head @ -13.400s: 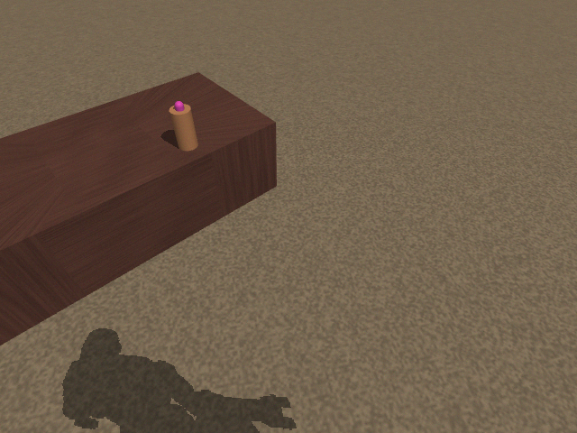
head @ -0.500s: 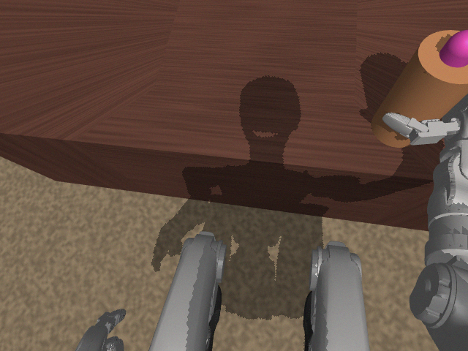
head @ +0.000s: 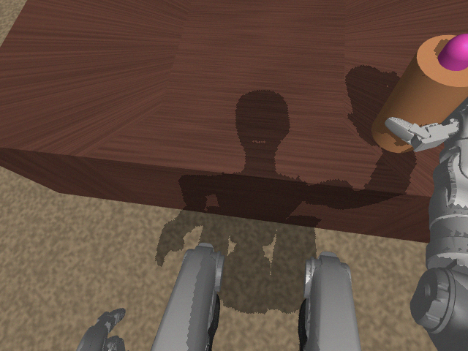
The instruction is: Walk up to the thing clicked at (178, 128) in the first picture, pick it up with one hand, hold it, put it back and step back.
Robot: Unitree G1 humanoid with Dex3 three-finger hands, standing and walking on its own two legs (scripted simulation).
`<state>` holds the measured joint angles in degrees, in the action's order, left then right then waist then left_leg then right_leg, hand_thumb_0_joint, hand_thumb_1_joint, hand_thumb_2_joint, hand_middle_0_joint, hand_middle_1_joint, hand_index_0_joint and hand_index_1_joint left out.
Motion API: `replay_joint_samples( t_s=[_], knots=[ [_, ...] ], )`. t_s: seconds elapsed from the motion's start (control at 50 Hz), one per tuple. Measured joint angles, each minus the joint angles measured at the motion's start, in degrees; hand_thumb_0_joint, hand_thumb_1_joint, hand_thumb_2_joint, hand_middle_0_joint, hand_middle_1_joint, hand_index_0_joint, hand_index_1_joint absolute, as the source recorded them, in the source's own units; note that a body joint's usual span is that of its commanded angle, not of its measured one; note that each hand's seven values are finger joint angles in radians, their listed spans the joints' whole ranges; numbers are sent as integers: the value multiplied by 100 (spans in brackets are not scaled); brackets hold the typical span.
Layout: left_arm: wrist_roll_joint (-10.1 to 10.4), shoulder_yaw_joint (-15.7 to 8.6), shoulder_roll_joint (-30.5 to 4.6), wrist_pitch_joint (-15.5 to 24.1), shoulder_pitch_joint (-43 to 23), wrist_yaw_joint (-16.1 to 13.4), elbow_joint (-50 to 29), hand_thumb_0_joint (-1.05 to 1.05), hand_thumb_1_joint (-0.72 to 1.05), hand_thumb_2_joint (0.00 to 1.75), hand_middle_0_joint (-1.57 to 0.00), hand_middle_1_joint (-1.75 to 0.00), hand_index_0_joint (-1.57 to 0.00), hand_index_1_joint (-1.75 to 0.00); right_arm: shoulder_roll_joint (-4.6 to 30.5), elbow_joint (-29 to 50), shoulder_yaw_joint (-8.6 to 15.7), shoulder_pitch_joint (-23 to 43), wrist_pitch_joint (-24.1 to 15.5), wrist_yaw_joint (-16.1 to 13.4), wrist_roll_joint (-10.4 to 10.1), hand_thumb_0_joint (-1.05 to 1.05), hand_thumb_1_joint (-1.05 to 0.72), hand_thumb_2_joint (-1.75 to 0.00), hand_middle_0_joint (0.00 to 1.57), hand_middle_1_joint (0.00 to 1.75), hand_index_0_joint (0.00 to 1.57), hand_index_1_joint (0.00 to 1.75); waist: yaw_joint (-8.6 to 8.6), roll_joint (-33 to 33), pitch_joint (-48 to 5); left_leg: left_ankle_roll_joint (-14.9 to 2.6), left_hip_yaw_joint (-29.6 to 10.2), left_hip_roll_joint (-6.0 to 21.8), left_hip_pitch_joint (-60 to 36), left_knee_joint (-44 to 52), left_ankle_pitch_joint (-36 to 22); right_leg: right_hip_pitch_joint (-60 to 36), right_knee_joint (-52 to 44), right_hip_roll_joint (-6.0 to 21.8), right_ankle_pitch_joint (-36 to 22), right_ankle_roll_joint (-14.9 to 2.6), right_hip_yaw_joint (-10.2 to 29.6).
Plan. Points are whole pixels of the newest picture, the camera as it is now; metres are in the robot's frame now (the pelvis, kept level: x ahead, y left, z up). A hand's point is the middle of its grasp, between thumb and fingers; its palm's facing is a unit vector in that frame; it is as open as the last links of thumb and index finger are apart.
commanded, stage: settle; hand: right
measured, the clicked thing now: (425, 95) +0.51 -0.23 +0.06
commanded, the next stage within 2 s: lift in 0.54 s
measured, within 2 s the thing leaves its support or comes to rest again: neither
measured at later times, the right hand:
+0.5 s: hand (452, 85) +0.51 -0.26 +0.08, palm faces +0.23 +0.97 -0.01, open 11.3 cm
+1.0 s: hand out of the picture +0.48 -0.25 +0.12, palm faces +0.23 +0.97 -0.01, open 11.3 cm
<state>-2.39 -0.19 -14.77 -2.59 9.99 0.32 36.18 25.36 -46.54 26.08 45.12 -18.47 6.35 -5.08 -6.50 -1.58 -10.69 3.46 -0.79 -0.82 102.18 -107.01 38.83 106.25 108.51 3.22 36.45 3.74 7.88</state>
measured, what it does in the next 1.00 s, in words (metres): rises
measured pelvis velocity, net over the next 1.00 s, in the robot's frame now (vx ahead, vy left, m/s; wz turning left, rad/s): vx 0.02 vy -0.01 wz -0.02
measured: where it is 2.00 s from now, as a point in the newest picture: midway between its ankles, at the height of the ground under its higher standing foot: (255, 348)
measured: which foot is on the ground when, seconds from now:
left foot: down 0.00-1.00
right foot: down 0.00-1.00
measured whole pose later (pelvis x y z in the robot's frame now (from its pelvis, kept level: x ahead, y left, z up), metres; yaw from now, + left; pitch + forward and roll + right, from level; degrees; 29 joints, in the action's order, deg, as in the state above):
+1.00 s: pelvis +0.02 -0.01 +0.09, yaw -1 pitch +30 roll +5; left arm -1.7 -0.6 -14.0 -2.5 12.6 0.8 35.8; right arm 21.4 -41.9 24.8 36.4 -19.6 6.7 -5.9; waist -5.7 -1.6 -9.9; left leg 3.8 -0.3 0.3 83.1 -89.3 35.8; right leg 88.0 92.3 3.5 34.2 2.6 6.2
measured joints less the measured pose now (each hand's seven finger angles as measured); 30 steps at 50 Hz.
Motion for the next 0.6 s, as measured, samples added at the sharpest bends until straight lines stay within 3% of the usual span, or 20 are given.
replay_joint_samples(
  t_s=[0.6],
  knots=[
    [30, 23, 39, 38, 137, 24, -46, 1, 91, 89, -20, -30, -19, -30, 5, -184, 86, -168, -122, 151, -33, 0, 55, -103, 67, 105, 66, 104, -25, 2, 64, 39, 21, 70, -1075, 1085, -143, -1018, -973, 32, -85, -87, -115]
  ],
)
